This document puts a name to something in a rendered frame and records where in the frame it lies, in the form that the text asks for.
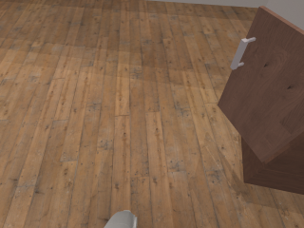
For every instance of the left robot thigh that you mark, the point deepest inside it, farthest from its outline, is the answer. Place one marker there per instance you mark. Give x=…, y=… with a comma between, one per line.
x=122, y=219

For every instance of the handle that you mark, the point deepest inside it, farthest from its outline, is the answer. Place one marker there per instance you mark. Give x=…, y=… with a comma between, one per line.
x=240, y=50

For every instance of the cupboard door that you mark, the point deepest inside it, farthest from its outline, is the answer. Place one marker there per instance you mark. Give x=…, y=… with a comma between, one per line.
x=264, y=98

